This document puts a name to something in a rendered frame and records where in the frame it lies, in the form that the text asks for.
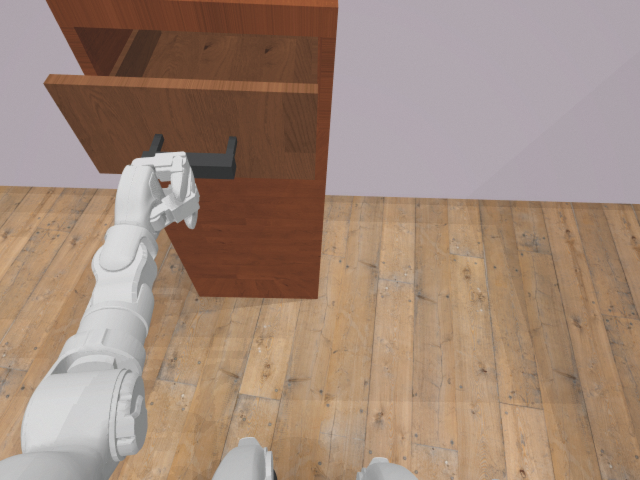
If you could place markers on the drawer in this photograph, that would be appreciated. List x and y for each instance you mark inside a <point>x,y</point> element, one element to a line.
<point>197,89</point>

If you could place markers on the robot left upper arm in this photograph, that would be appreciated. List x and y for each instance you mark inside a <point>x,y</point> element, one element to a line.
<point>80,426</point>

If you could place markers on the robot left hand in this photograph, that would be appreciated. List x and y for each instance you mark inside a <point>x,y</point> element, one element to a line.
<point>139,192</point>

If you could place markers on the left robot forearm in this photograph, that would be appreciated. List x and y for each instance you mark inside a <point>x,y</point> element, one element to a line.
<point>115,324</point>

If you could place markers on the cabinet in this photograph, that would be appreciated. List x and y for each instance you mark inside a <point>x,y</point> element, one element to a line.
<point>254,237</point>

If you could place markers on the left robot shin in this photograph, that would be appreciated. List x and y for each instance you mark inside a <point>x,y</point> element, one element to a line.
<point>248,441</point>

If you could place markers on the handle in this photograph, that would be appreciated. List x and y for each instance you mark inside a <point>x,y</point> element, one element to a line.
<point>204,165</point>

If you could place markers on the left robot thigh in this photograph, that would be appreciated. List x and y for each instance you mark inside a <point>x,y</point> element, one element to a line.
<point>247,462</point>

